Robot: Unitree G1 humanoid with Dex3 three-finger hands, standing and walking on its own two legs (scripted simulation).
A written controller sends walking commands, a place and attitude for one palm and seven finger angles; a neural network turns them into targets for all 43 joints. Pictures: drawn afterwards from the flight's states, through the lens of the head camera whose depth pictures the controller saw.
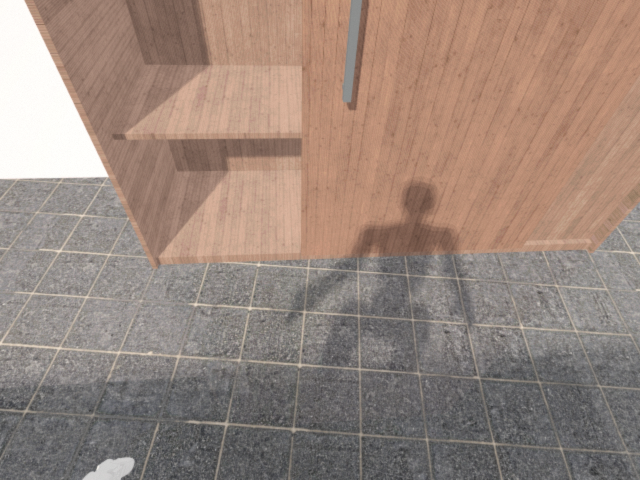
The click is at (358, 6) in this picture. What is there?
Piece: wardrobe's sliding door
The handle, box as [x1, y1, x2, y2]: [342, 0, 361, 101]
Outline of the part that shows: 361,0 351,0 344,82 342,85 343,101 350,101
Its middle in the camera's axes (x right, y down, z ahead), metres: +0.07 -0.45 +0.89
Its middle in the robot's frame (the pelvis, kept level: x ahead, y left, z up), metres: +0.99 -0.01 +0.11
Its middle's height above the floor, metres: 0.88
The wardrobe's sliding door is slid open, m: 0.56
